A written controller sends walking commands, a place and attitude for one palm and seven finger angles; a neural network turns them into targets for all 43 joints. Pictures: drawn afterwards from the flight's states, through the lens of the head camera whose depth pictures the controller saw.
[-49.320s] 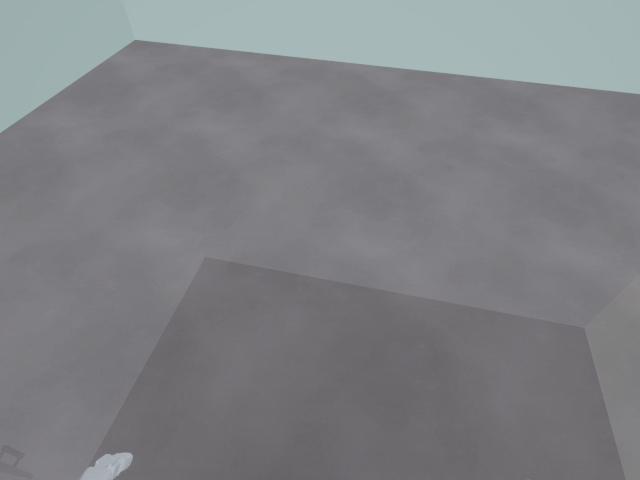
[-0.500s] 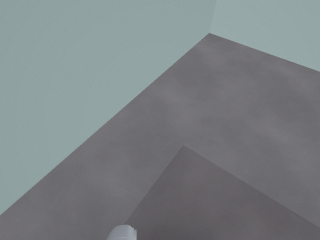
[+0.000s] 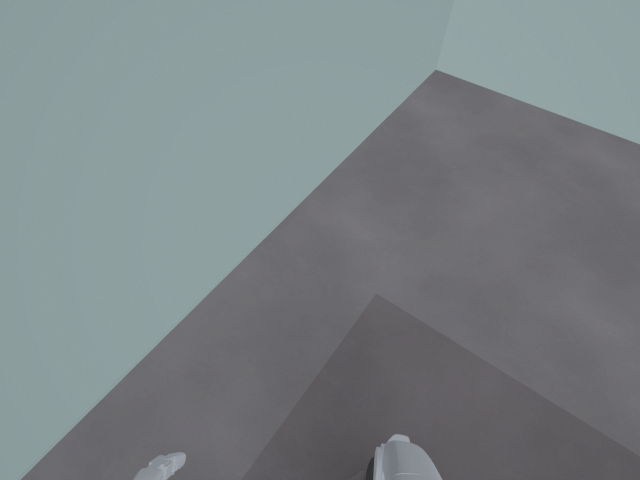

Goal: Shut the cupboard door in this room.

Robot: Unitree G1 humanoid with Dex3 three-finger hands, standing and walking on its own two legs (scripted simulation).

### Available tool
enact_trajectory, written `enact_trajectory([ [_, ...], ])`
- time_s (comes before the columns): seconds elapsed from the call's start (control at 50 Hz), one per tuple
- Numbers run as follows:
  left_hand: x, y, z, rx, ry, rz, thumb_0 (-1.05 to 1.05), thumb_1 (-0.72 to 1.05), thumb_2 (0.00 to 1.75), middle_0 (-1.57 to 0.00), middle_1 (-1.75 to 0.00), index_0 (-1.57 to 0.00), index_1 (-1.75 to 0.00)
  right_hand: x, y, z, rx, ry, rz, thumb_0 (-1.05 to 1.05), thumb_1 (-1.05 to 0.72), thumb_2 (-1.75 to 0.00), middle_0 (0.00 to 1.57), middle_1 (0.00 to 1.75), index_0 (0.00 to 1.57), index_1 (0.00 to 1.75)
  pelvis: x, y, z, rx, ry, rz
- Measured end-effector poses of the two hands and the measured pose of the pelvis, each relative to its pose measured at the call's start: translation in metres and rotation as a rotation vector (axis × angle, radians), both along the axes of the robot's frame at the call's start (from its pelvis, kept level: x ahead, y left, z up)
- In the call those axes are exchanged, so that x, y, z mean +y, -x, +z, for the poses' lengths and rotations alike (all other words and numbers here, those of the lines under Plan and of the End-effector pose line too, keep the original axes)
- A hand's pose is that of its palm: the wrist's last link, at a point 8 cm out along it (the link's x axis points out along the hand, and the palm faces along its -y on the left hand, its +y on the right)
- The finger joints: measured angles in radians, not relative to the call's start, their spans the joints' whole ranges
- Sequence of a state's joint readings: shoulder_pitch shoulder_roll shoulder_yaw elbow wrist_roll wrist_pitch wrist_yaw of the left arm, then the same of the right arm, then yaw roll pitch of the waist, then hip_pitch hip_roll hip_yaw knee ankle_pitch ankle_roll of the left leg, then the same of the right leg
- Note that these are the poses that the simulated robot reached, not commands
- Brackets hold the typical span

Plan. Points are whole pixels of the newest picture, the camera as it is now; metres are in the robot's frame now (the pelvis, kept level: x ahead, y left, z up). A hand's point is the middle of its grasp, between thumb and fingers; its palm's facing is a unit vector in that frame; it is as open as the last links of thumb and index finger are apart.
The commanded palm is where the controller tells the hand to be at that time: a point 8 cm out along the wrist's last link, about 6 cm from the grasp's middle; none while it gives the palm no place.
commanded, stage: walk to a spot facing it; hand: left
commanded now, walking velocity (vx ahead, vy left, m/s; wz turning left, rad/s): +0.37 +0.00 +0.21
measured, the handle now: out of the picture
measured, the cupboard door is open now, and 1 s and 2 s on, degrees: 100 100 100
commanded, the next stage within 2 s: turn to face it in 0.42 s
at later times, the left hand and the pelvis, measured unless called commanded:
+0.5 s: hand (226, 457) +0.17 +0.14 -0.18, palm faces +0.29 -0.94 -0.19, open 7.3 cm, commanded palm none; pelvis +0.23 -0.03 -0.01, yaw +14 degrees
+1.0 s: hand (173, 333) +0.35 +0.26 -0.16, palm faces +0.48 -0.85 -0.23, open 7.4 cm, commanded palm none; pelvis +0.33 +0.01 +0.00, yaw +28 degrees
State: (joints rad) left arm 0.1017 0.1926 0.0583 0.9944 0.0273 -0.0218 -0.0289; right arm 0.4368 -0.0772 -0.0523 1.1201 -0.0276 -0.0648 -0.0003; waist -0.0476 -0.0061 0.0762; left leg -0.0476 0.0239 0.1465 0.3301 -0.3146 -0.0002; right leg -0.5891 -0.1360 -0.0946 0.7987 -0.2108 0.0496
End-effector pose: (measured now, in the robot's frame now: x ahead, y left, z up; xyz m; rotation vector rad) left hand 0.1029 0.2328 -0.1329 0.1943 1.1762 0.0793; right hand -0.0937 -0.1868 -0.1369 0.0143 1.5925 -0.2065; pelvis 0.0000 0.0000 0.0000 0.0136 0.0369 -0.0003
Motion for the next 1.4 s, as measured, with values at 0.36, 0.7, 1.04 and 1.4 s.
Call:
enact_trajectory([
  [0.36, -0.039, -0.077, 0.001, 0.025, -0.042, 0.255, -0.02, 0.95, 0.90, -0.20, -0.30, -0.20, -0.30, -0.099, -0.345, -0.006, -0.312, 0.086, 0.259, 0.01, -0.91, -0.90, 0.19, 0.30, 0.19, 0.30, -0.048, -0.176, -0.002, -0.037, 0.009, 0.151],
  [0.7, 0.010, -0.095, -0.039, 0.245, 0.048, 0.500, 0.01, 0.91, 0.90, -0.20, -0.30, -0.20, -0.30, 0.024, -0.590, 0.004, -0.517, 0.080, 0.611, 0.00, -0.91, -0.90, 0.19, 0.30, 0.20, 0.30, 0.019, -0.287, -0.021, -0.051, 0.041, 0.338],
  [1.04, 0.055, -0.224, 0.006, -0.100, -0.068, 0.536, 0.01, 0.91, 0.90, -0.20, -0.30, -0.19, -0.29, -0.006, -0.579, 0.005, -0.340, 0.077, 0.618, 0.01, -0.91, -0.90, 0.20, 0.30, 0.20, 0.30, 0.006, -0.330, -0.005, -0.014, 0.033, 0.518],
  [1.4, -0.052, -0.138, 0.024, 0.030, -0.091, 0.825, 0.01, 0.90, 0.90, -0.20, -0.30, -0.20, -0.30, -0.023, -0.656, -0.010, -0.277, 0.001, 0.862, 0.01, -0.91, -0.90, 0.19, 0.30, 0.20, 0.30, -0.043, -0.354, 0.003, -0.018, -0.050, 0.775],
])
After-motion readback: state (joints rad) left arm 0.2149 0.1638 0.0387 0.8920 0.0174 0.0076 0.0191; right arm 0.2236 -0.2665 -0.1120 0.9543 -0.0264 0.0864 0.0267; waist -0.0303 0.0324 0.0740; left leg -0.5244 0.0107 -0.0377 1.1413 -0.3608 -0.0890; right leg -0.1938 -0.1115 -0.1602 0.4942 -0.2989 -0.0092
